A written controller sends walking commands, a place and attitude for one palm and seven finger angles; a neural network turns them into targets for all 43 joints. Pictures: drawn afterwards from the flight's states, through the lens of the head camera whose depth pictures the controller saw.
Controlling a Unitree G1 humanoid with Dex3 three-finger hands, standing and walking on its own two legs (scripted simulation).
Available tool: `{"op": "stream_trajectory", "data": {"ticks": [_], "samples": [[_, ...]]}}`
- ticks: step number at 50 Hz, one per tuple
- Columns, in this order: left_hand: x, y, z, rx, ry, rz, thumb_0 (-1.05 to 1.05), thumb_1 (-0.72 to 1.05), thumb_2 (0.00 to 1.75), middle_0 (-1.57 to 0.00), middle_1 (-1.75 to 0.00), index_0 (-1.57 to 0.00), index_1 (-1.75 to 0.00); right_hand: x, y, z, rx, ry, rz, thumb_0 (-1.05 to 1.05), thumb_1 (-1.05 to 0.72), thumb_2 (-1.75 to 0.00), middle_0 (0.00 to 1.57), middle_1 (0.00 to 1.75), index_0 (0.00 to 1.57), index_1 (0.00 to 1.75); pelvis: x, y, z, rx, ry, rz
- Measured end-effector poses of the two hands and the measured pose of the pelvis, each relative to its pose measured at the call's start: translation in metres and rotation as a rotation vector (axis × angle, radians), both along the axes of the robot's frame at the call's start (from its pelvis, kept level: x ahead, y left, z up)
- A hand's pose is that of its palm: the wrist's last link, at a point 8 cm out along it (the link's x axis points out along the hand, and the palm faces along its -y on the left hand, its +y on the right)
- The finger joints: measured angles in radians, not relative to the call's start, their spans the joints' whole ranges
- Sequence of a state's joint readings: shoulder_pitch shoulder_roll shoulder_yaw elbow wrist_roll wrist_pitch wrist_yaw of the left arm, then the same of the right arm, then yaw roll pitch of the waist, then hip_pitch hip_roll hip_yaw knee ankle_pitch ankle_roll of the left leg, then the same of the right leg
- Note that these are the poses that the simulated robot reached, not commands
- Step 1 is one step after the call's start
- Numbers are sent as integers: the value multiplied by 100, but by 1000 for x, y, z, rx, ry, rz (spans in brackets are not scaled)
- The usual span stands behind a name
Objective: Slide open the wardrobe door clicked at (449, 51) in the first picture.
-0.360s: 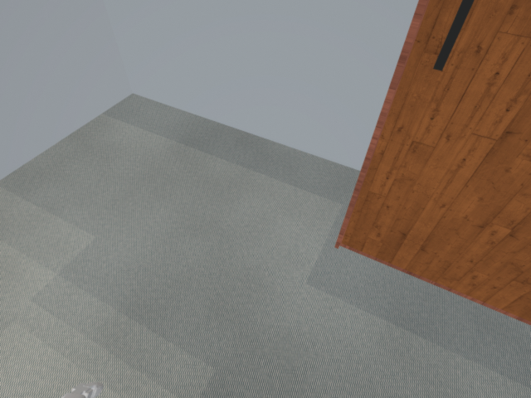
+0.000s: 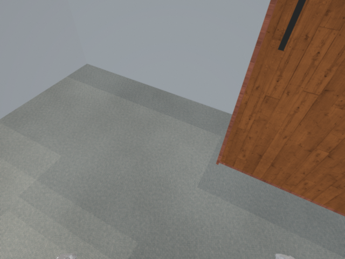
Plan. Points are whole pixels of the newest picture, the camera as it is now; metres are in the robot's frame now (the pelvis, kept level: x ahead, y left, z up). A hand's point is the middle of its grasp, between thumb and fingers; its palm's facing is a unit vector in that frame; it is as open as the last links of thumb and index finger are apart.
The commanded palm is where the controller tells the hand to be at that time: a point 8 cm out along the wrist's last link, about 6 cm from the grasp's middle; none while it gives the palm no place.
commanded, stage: stand and wait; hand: left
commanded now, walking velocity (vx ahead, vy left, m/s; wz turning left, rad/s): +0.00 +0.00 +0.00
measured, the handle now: (299, 6) +0.82 -0.35 +0.26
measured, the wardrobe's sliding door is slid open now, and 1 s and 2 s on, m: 0.00 0.00 0.00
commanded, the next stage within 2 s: look at it before walking up in 0.56 s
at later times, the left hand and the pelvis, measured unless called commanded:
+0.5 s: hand out of the picture +0.07 +0.24 -0.15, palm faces -0.03 -0.94 -0.35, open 7.3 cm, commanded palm none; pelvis -0.01 -0.01 +0.00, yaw +0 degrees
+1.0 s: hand out of the picture +0.06 +0.23 -0.15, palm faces -0.03 -0.94 -0.34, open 7.3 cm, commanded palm none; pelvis -0.01 -0.02 +0.01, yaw +0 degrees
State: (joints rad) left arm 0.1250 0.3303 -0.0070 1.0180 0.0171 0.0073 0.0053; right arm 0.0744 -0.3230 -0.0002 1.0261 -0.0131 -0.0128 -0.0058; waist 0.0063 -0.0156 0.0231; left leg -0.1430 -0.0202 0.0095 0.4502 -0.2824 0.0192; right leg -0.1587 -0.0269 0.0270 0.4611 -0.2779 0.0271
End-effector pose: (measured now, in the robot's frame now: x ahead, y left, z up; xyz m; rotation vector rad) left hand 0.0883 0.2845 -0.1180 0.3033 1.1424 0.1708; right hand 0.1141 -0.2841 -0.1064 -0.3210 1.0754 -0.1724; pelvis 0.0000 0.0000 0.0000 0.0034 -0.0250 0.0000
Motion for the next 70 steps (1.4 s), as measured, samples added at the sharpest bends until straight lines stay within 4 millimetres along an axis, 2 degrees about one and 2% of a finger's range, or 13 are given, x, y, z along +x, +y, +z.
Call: {"op": "stream_trajectory", "data": {"ticks": [11,21,33,46,70], "samples": [[-26,3,1,24,70,21,1,91,89,-20,-30,-21,-30,-38,-17,-6,-14,100,-39,0,-91,-89,20,30,20,30,-6,-7,2,0,-5,0],[-28,0,5,33,66,15,1,91,89,-20,-30,-21,-30,-56,-23,-10,-5,128,-52,0,-91,-89,20,30,20,30,-12,-11,4,2,-9,-3],[-23,-9,6,22,44,-1,0,91,89,-20,-30,-21,-30,-58,-24,-10,6,119,-53,0,-91,-89,20,30,20,30,-16,-16,5,2,-6,-6],[-28,-13,4,18,63,8,0,91,89,-20,-30,-21,-30,-59,-28,-9,1,134,-50,0,-91,-89,20,30,20,30,-15,-19,5,2,-1,-4],[-27,-12,5,26,64,18,0,91,89,-20,-30,-21,-30,-46,-28,-7,-3,106,-49,0,-91,-89,20,30,20,30,-12,-20,5,1,-4,-17]]}}
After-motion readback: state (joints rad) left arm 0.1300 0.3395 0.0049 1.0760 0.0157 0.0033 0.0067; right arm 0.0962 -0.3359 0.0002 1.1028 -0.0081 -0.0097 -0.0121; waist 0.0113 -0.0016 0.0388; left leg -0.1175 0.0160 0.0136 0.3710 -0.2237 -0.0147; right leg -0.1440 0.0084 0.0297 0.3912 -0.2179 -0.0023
